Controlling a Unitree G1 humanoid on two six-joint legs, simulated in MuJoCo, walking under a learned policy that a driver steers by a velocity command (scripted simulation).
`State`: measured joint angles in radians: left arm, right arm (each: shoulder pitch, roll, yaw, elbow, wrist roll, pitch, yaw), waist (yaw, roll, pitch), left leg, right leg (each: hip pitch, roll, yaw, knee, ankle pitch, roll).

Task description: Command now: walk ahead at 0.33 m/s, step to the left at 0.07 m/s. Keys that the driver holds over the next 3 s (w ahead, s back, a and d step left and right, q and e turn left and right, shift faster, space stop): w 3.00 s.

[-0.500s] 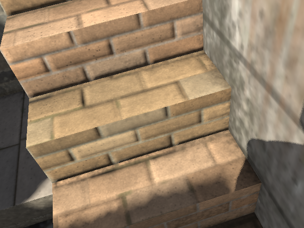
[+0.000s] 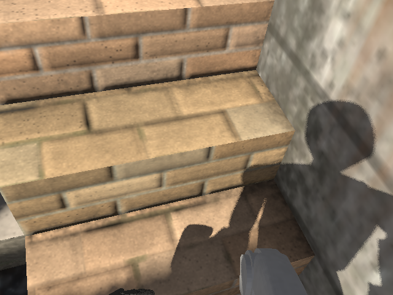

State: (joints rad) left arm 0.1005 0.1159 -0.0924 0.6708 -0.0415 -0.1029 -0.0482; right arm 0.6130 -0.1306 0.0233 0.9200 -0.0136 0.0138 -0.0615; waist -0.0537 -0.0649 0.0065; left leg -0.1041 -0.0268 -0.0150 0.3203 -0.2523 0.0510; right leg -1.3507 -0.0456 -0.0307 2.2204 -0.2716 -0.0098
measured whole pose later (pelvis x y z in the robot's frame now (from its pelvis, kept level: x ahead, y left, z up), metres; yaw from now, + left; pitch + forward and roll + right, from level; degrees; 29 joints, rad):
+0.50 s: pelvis +0.13 +0.04 +0.17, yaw +1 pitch +0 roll +3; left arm 0.34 0.18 -0.04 0.88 0.01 0.00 0.04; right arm 0.15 -0.12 0.10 0.83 -0.01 0.01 -0.02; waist -0.02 0.02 -0.08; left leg -0.50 -0.01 -0.01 0.94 -0.26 0.04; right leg -0.46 -0.15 -0.07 0.77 -0.33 -0.05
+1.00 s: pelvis +0.24 +0.08 +0.21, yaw +0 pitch +1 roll +4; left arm 0.32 0.17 -0.03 1.02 0.06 0.04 0.03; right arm 0.18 -0.13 0.02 1.06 -0.02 0.03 -0.04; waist -0.02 -0.02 -0.06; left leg -0.29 -0.05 -0.04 0.82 -0.32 0.01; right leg -0.16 -0.06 -0.01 0.38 -0.17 -0.02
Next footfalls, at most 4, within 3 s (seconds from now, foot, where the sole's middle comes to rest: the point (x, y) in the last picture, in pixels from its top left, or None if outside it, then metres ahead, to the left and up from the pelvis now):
0.12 right None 0.23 -0.09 -0.58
0.54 left None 0.18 0.19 -0.58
0.76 right None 0.24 -0.03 -0.58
1.08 left None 0.17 0.23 -0.58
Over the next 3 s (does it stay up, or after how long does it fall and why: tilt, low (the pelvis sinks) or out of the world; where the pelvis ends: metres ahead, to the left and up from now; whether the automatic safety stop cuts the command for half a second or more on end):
stays up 0.80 0.11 0.70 its command is cut before an obstacle from the start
